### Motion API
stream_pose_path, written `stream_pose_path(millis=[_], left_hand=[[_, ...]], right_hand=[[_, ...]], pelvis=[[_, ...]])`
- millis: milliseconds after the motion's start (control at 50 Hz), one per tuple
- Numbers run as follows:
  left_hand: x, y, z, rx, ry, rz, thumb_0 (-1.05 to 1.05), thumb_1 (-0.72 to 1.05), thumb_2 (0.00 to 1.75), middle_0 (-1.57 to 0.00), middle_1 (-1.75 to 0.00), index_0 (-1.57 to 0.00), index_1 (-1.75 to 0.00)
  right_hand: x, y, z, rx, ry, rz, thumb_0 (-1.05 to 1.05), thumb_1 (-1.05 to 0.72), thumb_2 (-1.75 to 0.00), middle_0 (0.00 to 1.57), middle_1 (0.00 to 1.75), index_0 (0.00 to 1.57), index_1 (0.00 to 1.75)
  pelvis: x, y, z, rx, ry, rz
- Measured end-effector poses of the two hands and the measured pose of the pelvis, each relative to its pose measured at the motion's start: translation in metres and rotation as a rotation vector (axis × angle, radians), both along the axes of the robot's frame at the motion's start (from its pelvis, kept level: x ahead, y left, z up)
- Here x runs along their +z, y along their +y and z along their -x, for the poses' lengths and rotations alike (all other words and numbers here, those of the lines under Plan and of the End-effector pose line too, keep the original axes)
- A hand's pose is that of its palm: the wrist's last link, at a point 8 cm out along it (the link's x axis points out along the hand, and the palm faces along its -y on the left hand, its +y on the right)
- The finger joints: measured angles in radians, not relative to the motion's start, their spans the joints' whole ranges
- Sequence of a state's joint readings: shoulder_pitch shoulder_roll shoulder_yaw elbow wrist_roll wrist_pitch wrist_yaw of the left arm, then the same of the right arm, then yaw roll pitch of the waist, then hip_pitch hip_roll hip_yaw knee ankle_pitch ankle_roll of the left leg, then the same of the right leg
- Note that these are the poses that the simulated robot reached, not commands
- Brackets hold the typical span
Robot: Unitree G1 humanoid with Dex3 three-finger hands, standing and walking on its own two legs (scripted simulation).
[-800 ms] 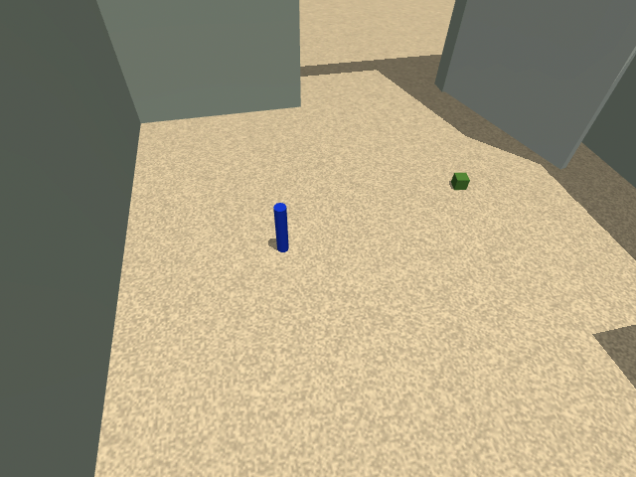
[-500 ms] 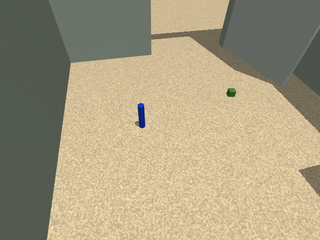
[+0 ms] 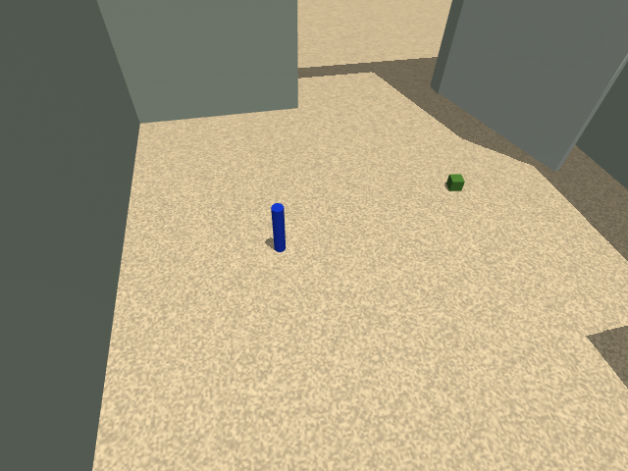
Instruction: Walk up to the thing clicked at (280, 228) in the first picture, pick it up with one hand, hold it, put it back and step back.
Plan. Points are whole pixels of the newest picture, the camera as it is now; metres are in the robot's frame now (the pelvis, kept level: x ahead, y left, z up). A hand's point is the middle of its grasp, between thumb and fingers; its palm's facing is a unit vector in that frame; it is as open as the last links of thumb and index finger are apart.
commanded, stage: stand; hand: left
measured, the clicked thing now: (278, 228) +1.12 +0.15 -0.66
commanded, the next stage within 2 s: walk up in 0.32 s
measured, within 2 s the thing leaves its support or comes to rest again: neither
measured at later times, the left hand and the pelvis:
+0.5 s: hand out of the picture +0.08 +0.28 -0.16, palm faces -0.03 -0.93 -0.36, open 7.4 cm; pelvis +0.03 +0.00 -0.02, yaw -2 degrees
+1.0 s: hand (171, 402) +0.26 +0.22 -0.14, palm faces -0.07 -0.93 -0.37, open 7.4 cm; pelvis +0.19 -0.04 -0.01, yaw -3 degrees
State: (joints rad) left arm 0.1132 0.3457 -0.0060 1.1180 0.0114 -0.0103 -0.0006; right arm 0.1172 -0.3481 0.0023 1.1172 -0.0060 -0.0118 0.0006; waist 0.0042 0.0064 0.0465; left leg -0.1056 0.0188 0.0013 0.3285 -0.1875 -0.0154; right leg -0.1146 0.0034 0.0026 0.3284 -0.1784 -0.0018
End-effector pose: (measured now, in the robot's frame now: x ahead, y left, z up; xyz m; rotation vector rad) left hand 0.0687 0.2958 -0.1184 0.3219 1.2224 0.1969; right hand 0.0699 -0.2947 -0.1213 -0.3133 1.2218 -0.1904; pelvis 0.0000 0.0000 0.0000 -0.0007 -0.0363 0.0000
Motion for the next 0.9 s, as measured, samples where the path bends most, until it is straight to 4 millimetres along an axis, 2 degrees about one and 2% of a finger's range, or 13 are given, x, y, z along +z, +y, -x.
stream_pose_path(millis=[340,520,600,660,720,780,900], left_hand=[[0.000,0.002,-0.001,0.003,0.000,0.003,0.01,0.90,0.90,-0.21,-0.30,-0.20,-0.30],[-0.007,0.026,-0.011,-0.017,-0.006,-0.023,0.01,0.90,0.90,-0.21,-0.30,-0.20,-0.30],[-0.004,0.021,-0.040,-0.060,0.026,-0.048,0.01,0.90,0.90,-0.20,-0.30,-0.20,-0.29],[0.002,0.006,-0.080,-0.106,-0.016,-0.049,0.02,0.90,0.90,-0.20,-0.30,-0.20,-0.29],[0.005,-0.008,-0.119,-0.130,-0.100,-0.060,0.01,0.90,0.90,-0.20,-0.30,-0.20,-0.30],[0.013,-0.020,-0.141,-0.114,-0.163,-0.057,0.01,0.90,0.90,-0.21,-0.30,-0.20,-0.30],[0.023,-0.033,-0.163,-0.094,-0.138,-0.040,0.01,0.90,0.90,-0.21,-0.30,-0.20,-0.30]], right_hand=[[0.000,0.001,-0.004,0.006,-0.002,-0.004,0.00,-0.90,-0.90,0.20,0.30,0.21,0.30],[-0.002,-0.025,-0.013,-0.023,-0.079,0.038,0.00,-0.90,-0.90,0.20,0.30,0.21,0.30],[-0.001,-0.039,-0.010,-0.064,-0.069,0.042,0.00,-0.90,-0.90,0.20,0.30,0.21,0.30],[-0.004,-0.052,-0.005,-0.080,-0.010,0.041,0.00,-0.90,-0.90,0.20,0.30,0.21,0.30],[-0.015,-0.068,-0.011,-0.099,0.046,0.036,0.00,-0.90,-0.90,0.20,0.30,0.21,0.30],[-0.014,-0.075,-0.036,-0.094,0.061,0.031,0.01,-0.90,-0.90,0.20,0.30,0.20,0.30],[0.001,-0.075,-0.116,-0.038,-0.058,0.006,0.01,-0.90,-0.90,0.20,0.29,0.20,0.30]], pelvis=[[0.000,0.001,-0.003,0.002,0.005,0.000],[-0.019,0.002,-0.033,-0.035,0.013,-0.016],[-0.019,-0.008,-0.055,-0.058,0.011,-0.025],[-0.019,-0.021,-0.073,-0.060,0.001,-0.017],[-0.026,-0.036,-0.093,-0.048,-0.016,0.008],[-0.023,-0.044,-0.113,-0.046,-0.027,0.006],[-0.009,-0.047,-0.155,-0.059,-0.025,0.017]])
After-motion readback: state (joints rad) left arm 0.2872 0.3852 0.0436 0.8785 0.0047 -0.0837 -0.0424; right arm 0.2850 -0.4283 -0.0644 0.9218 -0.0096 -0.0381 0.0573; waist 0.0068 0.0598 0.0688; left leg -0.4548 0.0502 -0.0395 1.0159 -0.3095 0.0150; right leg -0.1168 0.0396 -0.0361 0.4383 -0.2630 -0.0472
